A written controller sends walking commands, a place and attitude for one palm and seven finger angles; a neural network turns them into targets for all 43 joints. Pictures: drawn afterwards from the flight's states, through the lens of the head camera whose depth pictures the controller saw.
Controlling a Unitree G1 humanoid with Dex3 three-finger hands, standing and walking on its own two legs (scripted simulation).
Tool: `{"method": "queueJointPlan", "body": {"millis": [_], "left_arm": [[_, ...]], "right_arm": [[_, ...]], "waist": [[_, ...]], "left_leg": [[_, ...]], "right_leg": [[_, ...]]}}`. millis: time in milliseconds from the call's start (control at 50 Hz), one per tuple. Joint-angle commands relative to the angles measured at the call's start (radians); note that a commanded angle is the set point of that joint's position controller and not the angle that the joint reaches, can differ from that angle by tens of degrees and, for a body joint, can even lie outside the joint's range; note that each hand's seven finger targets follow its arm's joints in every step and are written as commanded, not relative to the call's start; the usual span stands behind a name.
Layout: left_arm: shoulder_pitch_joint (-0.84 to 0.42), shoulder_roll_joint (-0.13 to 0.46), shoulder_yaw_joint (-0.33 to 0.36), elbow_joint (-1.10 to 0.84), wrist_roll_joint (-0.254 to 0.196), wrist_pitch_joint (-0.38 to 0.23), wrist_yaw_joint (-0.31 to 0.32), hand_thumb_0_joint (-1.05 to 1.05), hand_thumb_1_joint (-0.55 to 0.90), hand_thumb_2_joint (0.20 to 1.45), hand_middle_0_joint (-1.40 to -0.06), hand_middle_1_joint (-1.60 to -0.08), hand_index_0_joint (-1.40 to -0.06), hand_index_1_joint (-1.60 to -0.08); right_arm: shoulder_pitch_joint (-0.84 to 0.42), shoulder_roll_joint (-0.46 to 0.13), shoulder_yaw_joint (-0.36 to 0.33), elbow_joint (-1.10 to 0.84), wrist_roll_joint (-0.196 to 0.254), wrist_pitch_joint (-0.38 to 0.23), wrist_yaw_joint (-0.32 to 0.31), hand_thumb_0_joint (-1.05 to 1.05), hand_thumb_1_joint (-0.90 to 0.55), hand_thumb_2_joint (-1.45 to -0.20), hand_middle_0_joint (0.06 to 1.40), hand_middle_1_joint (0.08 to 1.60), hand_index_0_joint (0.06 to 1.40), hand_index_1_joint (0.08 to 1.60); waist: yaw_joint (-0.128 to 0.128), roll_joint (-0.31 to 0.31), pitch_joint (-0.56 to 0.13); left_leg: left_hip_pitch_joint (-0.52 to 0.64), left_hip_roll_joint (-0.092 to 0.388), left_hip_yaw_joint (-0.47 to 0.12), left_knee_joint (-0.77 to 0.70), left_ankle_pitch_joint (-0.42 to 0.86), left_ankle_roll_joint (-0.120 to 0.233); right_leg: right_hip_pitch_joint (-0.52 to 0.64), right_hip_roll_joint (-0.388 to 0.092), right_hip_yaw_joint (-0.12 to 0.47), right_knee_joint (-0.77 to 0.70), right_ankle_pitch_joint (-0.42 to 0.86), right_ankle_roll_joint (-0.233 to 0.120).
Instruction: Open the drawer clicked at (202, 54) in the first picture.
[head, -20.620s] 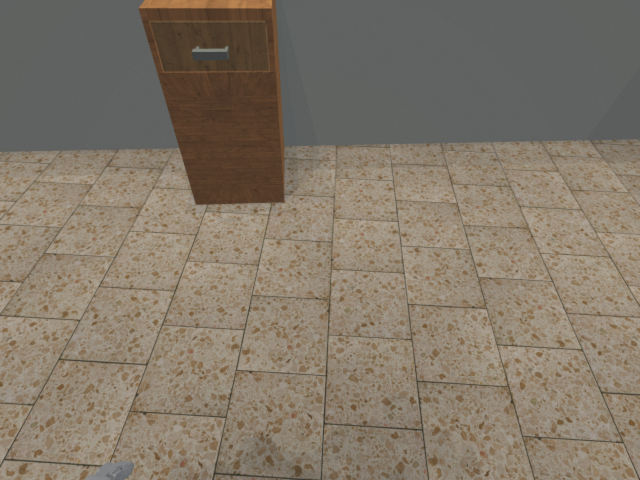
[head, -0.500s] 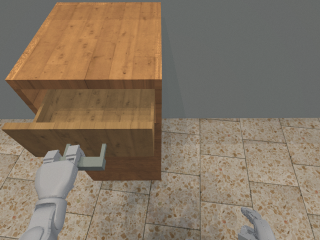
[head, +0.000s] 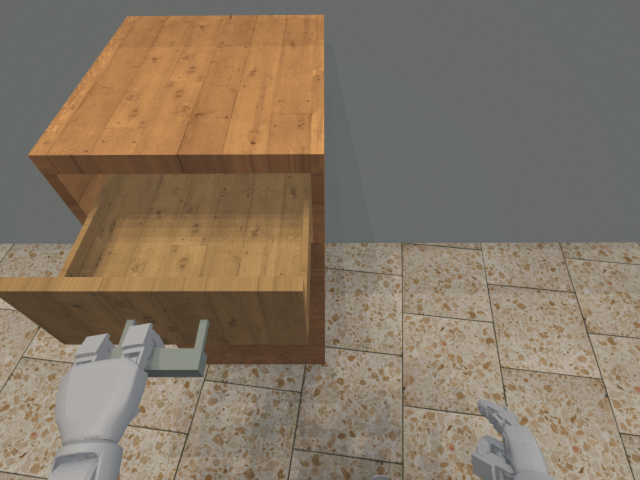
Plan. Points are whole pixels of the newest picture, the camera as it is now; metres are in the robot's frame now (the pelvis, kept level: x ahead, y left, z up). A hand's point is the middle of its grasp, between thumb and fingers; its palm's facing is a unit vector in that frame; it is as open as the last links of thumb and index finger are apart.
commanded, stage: pull the drawer open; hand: left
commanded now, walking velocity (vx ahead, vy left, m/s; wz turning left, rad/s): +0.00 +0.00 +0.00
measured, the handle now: (162, 344) +0.28 +0.23 -0.01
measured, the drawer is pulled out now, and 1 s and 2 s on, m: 0.20 0.30 0.30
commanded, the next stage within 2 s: open the thumb to release the handle in 1.08 s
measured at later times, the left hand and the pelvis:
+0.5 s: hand (110, 456) +0.15 +0.26 -0.03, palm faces -0.05 -0.09 -1.00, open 6.3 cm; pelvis +0.00 +0.00 -0.01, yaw +0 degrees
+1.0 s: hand out of the picture +0.10 +0.25 -0.02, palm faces -0.11 -0.10 -0.99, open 6.6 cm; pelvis -0.01 -0.01 -0.02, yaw +0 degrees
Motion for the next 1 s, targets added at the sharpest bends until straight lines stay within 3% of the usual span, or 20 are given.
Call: {"method": "queueJointPlan", "body": {"millis": [0,20,40,100,120,180,240,380,420,460,500,560,620,680,760,780,820,880,900,980], "left_arm": [[0.100,0.192,0.136,-0.193,0.003,0.003,0.068,0.000,0.900,0.900,-0.400,-1.350,-0.400,-1.350],[0.118,0.176,0.123,-0.194,0.001,0.005,0.068,0.000,0.900,0.900,-0.400,-1.350,-0.400,-1.350],[0.104,0.199,0.143,-0.210,0.003,0.001,0.071,0.000,0.900,0.900,-0.400,-1.350,-0.400,-1.350],[0.182,0.193,0.152,-0.212,-0.006,-0.002,0.077,0.000,0.900,0.900,-0.400,-1.350,-0.400,-1.350],[0.189,0.188,0.147,-0.215,-0.006,-0.005,0.075,0.000,0.900,0.900,-0.400,-1.350,-0.400,-1.350],[0.234,0.197,0.159,-0.261,-0.006,-0.014,0.086,0.000,0.900,0.900,-0.400,-1.350,-0.400,-1.350],[0.281,0.196,0.162,-0.271,-0.013,-0.021,0.087,0.000,0.900,0.900,-0.400,-1.350,-0.400,-1.350],[0.385,0.202,0.188,-0.312,-0.016,-0.046,0.099,0.000,0.900,0.900,-0.400,-1.350,-0.400,-1.350],[0.408,0.199,0.195,-0.303,-0.019,-0.054,0.099,0.000,0.900,0.900,-0.400,-1.350,-0.400,-1.350],[0.409,0.229,0.230,-0.327,-0.017,-0.070,0.103,0.000,0.900,0.900,-0.400,-1.350,-0.400,-1.350],[0.428,0.197,0.195,-0.333,-0.013,-0.072,0.103,0.000,0.900,0.900,-0.400,-1.350,-0.400,-1.350],[0.463,0.220,0.229,-0.346,-0.017,-0.081,0.106,0.000,0.900,0.900,-0.400,-1.350,-0.400,-1.350],[0.513,0.184,0.195,-0.376,-0.022,-0.090,0.099,0.000,0.900,0.900,-0.400,-1.350,-0.400,-1.350],[0.558,0.198,0.212,-0.400,-0.027,-0.096,0.098,0.000,0.900,0.900,-0.400,-1.350,-0.400,-1.350],[0.595,0.203,0.221,-0.408,-0.039,-0.104,0.089,0.000,0.900,0.900,-0.400,-1.350,-0.400,-1.350],[0.619,0.203,0.227,-0.415,-0.038,-0.110,0.091,0.000,0.900,0.900,-0.400,-1.350,-0.400,-1.350],[0.634,0.186,0.203,-0.433,-0.036,-0.116,0.086,0.000,0.900,0.900,-0.400,-1.350,-0.400,-1.350],[0.651,0.177,0.202,-0.424,-0.039,-0.120,0.082,0.000,0.900,0.900,-0.400,-1.350,-0.400,-1.350],[0.630,0.178,0.194,-0.442,-0.041,-0.125,0.078,0.000,0.900,0.900,-0.400,-1.350,-0.400,-1.350],[0.676,0.200,0.232,-0.439,-0.042,-0.139,0.084,0.000,0.900,0.900,-0.400,-1.350,-0.400,-1.350]], "right_arm": [[-0.102,-0.124,-0.038,-0.158,-0.002,-0.042,-0.003,0.000,-0.900,-0.900,0.200,0.300,0.200,0.300],[-0.099,-0.121,-0.041,-0.160,-0.001,-0.045,-0.001,0.000,-0.900,-0.900,0.200,0.300,0.200,0.300],[-0.105,-0.124,-0.040,-0.157,-0.003,-0.044,-0.001,0.000,-0.900,-0.900,0.200,0.300,0.200,0.300],[-0.103,-0.120,-0.037,-0.163,-0.004,-0.044,0.001,0.000,-0.900,-0.900,0.200,0.300,0.200,0.300],[-0.105,-0.118,-0.038,-0.166,-0.002,-0.044,0.000,0.000,-0.900,-0.900,0.200,0.300,0.200,0.300],[-0.108,-0.116,-0.038,-0.172,-0.006,-0.044,0.004,0.000,-0.900,-0.900,0.200,0.300,0.200,0.300],[-0.117,-0.118,-0.034,-0.174,-0.007,-0.040,0.010,0.000,-0.900,-0.900,0.200,0.300,0.200,0.300],[-0.114,-0.112,-0.033,-0.186,-0.012,-0.036,0.019,0.000,-0.900,-0.900,0.200,0.300,0.200,0.300],[-0.116,-0.110,-0.034,-0.186,-0.014,-0.034,0.019,0.000,-0.900,-0.900,0.200,0.300,0.200,0.300],[-0.123,-0.112,-0.031,-0.189,-0.018,-0.030,0.018,0.000,-0.900,-0.900,0.200,0.300,0.200,0.300],[-0.121,-0.109,-0.032,-0.191,-0.020,-0.031,0.023,0.000,-0.900,-0.900,0.200,0.300,0.200,0.300],[-0.118,-0.108,-0.030,-0.196,-0.023,-0.028,0.024,0.000,-0.900,-0.900,0.200,0.300,0.200,0.300],[-0.113,-0.103,-0.036,-0.205,-0.022,-0.032,0.032,0.000,-0.900,-0.900,0.200,0.300,0.200,0.300],[-0.112,-0.102,-0.034,-0.212,-0.024,-0.030,0.036,0.000,-0.900,-0.900,0.200,0.300,0.200,0.300],[-0.126,-0.103,-0.029,-0.222,-0.026,-0.027,0.035,0.000,-0.900,-0.900,0.200,0.300,0.200,0.300],[-0.120,-0.100,-0.029,-0.225,-0.025,-0.028,0.036,0.000,-0.900,-0.900,0.200,0.300,0.200,0.300],[-0.118,-0.101,-0.030,-0.231,-0.026,-0.028,0.040,0.000,-0.900,-0.900,0.200,0.300,0.200,0.300],[-0.118,-0.097,-0.029,-0.235,-0.029,-0.027,0.041,0.000,-0.900,-0.900,0.200,0.300,0.200,0.300],[-0.121,-0.104,-0.029,-0.238,-0.033,-0.030,0.044,0.000,-0.900,-0.900,0.200,0.300,0.200,0.300],[-0.113,-0.099,-0.029,-0.247,-0.033,-0.030,0.038,0.000,-0.900,-0.900,0.200,0.300,0.200,0.300]], "waist": [[0.060,0.025,-0.189],[0.057,0.042,-0.168],[0.061,0.038,-0.184],[0.069,0.002,-0.200],[0.066,0.011,-0.175],[0.076,0.046,-0.206],[0.077,0.008,-0.189],[0.087,0.025,-0.188],[0.085,0.001,-0.169],[0.094,0.022,-0.185],[0.087,0.034,-0.178],[0.093,0.030,-0.191],[0.095,0.046,-0.189],[0.100,0.033,-0.203],[0.098,0.005,-0.179],[0.107,0.019,-0.190],[0.102,0.039,-0.178],[0.096,0.015,-0.146],[0.090,0.007,-0.147],[0.104,0.015,-0.175]], "left_leg": [[0.083,-0.022,-0.044,-0.097,0.385,-0.018],[0.090,-0.018,-0.043,-0.098,0.377,-0.018],[0.091,-0.020,-0.042,-0.094,0.375,-0.017],[0.078,-0.023,-0.041,-0.087,0.380,-0.018],[0.071,-0.023,-0.042,-0.085,0.366,-0.017],[0.093,-0.022,-0.041,-0.080,0.394,-0.020],[0.071,-0.024,-0.044,-0.068,0.400,-0.019],[0.065,-0.025,-0.042,-0.051,0.422,-0.018],[0.044,-0.026,-0.043,-0.046,0.392,-0.017],[0.041,-0.030,-0.043,-0.044,0.387,-0.018],[0.054,-0.029,-0.039,-0.033,0.394,-0.019],[0.049,-0.026,-0.043,-0.027,0.410,-0.020],[0.061,-0.021,-0.043,-0.020,0.429,-0.022],[0.066,-0.017,-0.043,-0.014,0.454,-0.024],[0.033,-0.019,-0.042,-0.013,0.402,-0.020],[0.035,-0.020,-0.040,-0.012,0.407,-0.020],[0.037,-0.019,-0.041,-0.006,0.404,-0.022],[0.025,-0.016,-0.042,-0.001,0.377,-0.020],[0.025,-0.021,-0.043,0.009,0.357,-0.020],[0.014,-0.023,-0.037,0.015,0.329,-0.019]], "right_leg": [[0.186,-0.024,0.022,-0.096,0.371,-0.029],[0.173,-0.024,0.010,-0.100,0.351,-0.030],[0.173,-0.024,0.019,-0.098,0.349,-0.030],[0.193,-0.024,0.020,-0.089,0.374,-0.028],[0.183,-0.024,0.022,-0.093,0.364,-0.029],[0.185,-0.026,0.023,-0.080,0.377,-0.033],[0.177,-0.024,0.032,-0.073,0.397,-0.031],[0.173,-0.027,0.035,-0.055,0.431,-0.032],[0.163,-0.026,0.030,-0.054,0.414,-0.031],[0.160,-0.026,0.045,-0.049,0.409,-0.036],[0.127,-0.025,0.037,-0.045,0.393,-0.035],[0.126,-0.023,0.030,-0.036,0.390,-0.036],[0.109,-0.024,0.018,-0.028,0.376,-0.035],[0.112,-0.024,0.019,-0.022,0.389,-0.034],[0.103,-0.027,0.030,-0.031,0.369,-0.035],[0.110,-0.028,0.030,-0.025,0.371,-0.034],[0.085,-0.028,0.024,-0.022,0.344,-0.036],[0.055,-0.027,0.016,-0.023,0.306,-0.035],[0.035,-0.028,0.034,-0.027,0.296,-0.037],[0.045,-0.031,0.031,-0.021,0.277,-0.038]]}}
